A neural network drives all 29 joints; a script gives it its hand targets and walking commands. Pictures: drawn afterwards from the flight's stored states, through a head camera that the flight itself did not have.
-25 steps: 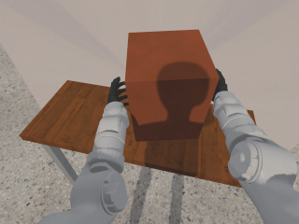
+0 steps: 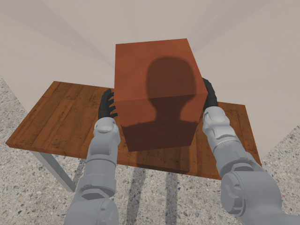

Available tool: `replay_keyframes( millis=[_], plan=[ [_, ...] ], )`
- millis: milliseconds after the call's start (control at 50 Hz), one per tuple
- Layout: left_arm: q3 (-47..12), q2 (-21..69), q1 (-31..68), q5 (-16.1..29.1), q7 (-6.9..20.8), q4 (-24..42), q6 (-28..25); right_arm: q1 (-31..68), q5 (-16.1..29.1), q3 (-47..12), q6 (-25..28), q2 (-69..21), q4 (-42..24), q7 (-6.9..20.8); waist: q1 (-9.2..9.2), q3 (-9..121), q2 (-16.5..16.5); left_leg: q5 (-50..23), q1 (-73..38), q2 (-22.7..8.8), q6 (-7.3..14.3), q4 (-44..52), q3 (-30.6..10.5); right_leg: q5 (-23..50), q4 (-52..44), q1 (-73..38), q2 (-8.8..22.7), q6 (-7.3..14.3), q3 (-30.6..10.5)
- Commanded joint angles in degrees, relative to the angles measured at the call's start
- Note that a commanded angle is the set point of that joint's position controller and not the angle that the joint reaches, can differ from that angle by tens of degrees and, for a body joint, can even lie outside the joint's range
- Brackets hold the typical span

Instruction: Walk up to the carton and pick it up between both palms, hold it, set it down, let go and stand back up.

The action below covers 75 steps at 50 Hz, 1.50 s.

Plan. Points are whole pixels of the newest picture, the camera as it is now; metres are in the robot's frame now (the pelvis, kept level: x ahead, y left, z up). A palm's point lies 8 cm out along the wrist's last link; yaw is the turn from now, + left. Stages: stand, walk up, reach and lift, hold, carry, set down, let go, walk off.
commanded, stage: reach and lift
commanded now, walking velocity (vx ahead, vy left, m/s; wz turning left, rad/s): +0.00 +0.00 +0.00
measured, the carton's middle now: (156, 98) +0.46 +0.03 +0.09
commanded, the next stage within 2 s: hold in 1.68 s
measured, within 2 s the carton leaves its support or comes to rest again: neither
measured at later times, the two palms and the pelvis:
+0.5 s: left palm (102, 114) +0.36 +0.17 +0.12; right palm (214, 117) +0.37 -0.12 +0.12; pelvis -0.01 +0.01 +0.00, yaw +1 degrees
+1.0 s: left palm (101, 107) +0.36 +0.17 +0.14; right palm (216, 114) +0.37 -0.12 +0.14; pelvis +0.00 +0.03 +0.00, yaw +1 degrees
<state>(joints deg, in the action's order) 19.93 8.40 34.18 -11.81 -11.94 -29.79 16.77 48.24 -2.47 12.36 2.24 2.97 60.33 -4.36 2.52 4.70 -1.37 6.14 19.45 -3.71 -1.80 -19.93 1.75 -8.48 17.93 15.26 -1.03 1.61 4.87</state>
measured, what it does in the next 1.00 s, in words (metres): stands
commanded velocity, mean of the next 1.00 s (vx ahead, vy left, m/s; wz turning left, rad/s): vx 0.00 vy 0.00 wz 0.00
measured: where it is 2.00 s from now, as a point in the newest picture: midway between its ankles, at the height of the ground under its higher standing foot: outside the picture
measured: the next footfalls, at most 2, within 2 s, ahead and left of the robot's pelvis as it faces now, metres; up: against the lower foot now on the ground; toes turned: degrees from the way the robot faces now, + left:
none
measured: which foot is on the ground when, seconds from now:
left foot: down 0.00-1.00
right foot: down 0.00-1.00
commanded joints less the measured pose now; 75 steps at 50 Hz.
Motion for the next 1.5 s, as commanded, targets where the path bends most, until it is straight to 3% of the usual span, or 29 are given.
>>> replay_keyframes(
  millis=[0,60,160,200,240,320,360,520,540,600,660,780,860,1000,1080,1300,1380,1460,1480],
  plan=[
    [-27.0,31.1,51.8,2.7,8.3,11.8,-3.7,36.3,0.6,-13.7,0.9,-33.9,-11.8,6.7,-2.13,38.3,2.2,-16.6,-20.8,3.7,-0.1,-1.7,-0.3,19.9,1.1,-13.3,-0.8,-2.5,-1.2],
    [-26.0,30.5,48.2,1.9,9.9,11.0,-1.3,35.2,1.3,-13.4,-0.5,-33.2,-13.8,6.2,-2.87,34.5,1.0,-15.0,-22.0,4.0,0.3,-0.6,-0.4,18.9,0.2,-14.4,-0.8,-3.0,-0.9],
    [-25.3,29.2,44.3,1.1,13.3,11.3,1.3,35.9,4.1,-17.1,-1.6,-34.5,-21.0,4.1,-3.90,30.5,0.5,-14.2,-20.6,5.0,0.8,0.3,-0.5,24.5,0.9,-21.8,-0.2,-4.6,-1.1],
    [-25.0,28.5,44.6,0.6,14.0,12.3,1.9,36.5,5.2,-17.9,-2.0,-33.8,-21.4,3.8,-3.32,27.5,1.5,-12.7,-20.2,5.0,0.6,1.1,-0.6,21.7,0.5,-20.5,-0.3,-4.4,-0.8],
    [-24.3,27.7,43.3,0.0,14.9,12.2,2.9,35.4,5.1,-18.0,-2.4,-34.1,-22.7,3.3,-4.00,24.6,1.0,-10.8,-20.6,5.3,1.0,1.8,-0.2,19.4,-0.3,-20.4,-0.1,-4.6,-0.7],
    [-27.4,28.3,45.0,1.0,15.9,16.5,2.8,35.4,6.2,-21.0,-2.2,-36.4,-27.9,2.5,-5.01,26.8,2.3,-12.0,-22.7,5.5,0.5,1.4,-0.2,19.6,-0.2,-20.6,-0.2,-4.7,-0.4],
    [-29.4,29.3,44.3,2.3,16.2,18.1,2.8,36.7,6.9,-23.3,-1.8,-37.6,-33.2,2.0,-5.25,29.3,1.2,-13.0,-23.9,5.5,0.7,0.4,-0.3,20.5,-0.3,-21.0,-0.4,-4.7,-0.5],
    [-32.8,29.3,45.9,4.4,16.5,19.7,4.4,36.8,6.6,-24.4,-3.9,-38.9,-37.6,1.2,-6.24,27.7,2.1,-5.2,-23.6,5.1,1.0,1.3,-0.7,9.7,-1.7,-15.1,-0.3,-4.0,-0.5],
    [-32.7,29.6,46.6,4.3,16.3,19.5,4.7,37.4,6.7,-24.1,-4.2,-38.6,-37.0,1.4,-5.81,27.3,2.9,-4.6,-23.6,4.9,0.9,1.4,-0.8,7.6,-1.9,-13.7,-0.4,-3.6,-0.4],
    [-32.0,29.2,46.2,3.5,16.3,17.1,6.2,35.5,5.7,-21.0,-5.6,-37.8,-34.2,1.6,-7.28,23.4,3.2,-0.2,-24.2,4.5,1.0,2.4,-0.8,1.7,-3.1,-11.3,-0.3,-3.3,-0.2],
    [-31.5,29.3,45.6,2.8,16.6,17.0,7.2,34.4,5.9,-19.9,-6.3,-36.3,-32.8,1.7,-8.10,23.6,3.8,-2.0,-26.1,4.2,0.2,2.1,-1.0,2.4,-3.1,-11.6,-0.7,-3.1,0.1],
    [-31.3,29.9,43.1,2.1,17.1,17.7,8.1,35.1,7.9,-21.5,-6.0,-35.1,-35.6,1.5,-7.98,24.8,4.5,-8.7,-28.8,4.3,-0.7,0.6,-1.4,6.4,-3.1,-12.8,-1.5,-3.1,0.9],
    [-33.3,30.4,42.6,2.4,16.6,23.0,8.2,34.5,10.4,-24.9,-5.8,-34.5,-38.5,1.2,-7.78,26.8,4.7,-16.7,-31.9,4.1,-1.8,-1.3,-2.0,10.5,-2.6,-13.8,-2.4,-2.9,1.2],
    [-34.3,29.7,41.1,2.2,16.4,23.7,10.2,35.4,11.4,-26.7,-6.6,-34.5,-41.9,0.9,-7.08,23.4,3.7,-13.3,-30.4,4.1,-0.8,-0.7,-1.8,7.7,-3.3,-13.4,-2.1,-2.8,0.7],
    [-34.3,29.2,43.0,2.6,16.8,24.4,10.4,35.6,11.0,-26.6,-7.4,-35.6,-42.3,0.3,-7.62,24.4,3.4,-10.4,-29.5,4.6,-0.2,0.0,-1.3,8.7,-2.9,-14.3,-1.5,-3.6,0.2],
    [-33.6,27.1,41.1,2.5,18.7,27.3,10.8,33.9,13.4,-31.7,-8.8,-37.0,-46.2,-2.2,-7.73,26.7,1.8,-15.6,-29.1,5.9,0.1,-1.3,-1.4,21.4,-1.2,-21.5,-1.4,-5.6,-0.3],
    [-31.7,25.8,41.1,1.7,19.7,26.0,11.3,32.9,12.8,-31.2,-9.8,-36.8,-44.4,-2.6,-7.70,22.1,0.6,-11.1,-26.8,6.0,1.0,0.5,-1.2,18.6,-1.8,-20.9,-0.8,-5.9,-0.4],
    [-32.2,26.2,41.6,1.8,20.3,27.2,11.7,33.3,13.2,-31.3,-9.4,-36.9,-46.2,-2.7,-8.12,23.6,1.5,-13.3,-28.2,6.0,0.6,0.0,-1.1,19.7,-1.9,-21.5,-0.9,-5.6,-0.2],
    [-36.7,28.7,40.5,4.1,20.4,32.5,11.5,32.0,14.7,-34.6,-8.4,-38.5,-53.5,-3.0,-10.26,31.2,3.6,-22.8,-33.9,5.9,-1.0,-3.9,-1.9,28.1,-0.2,-23.7,-2.0,-5.6,0.6]
  ],
)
